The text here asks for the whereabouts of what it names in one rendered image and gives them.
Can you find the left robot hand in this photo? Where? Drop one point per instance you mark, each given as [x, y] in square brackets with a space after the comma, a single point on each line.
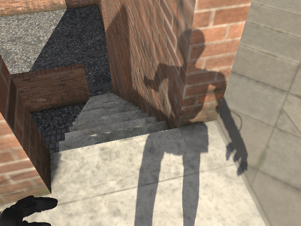
[14, 215]

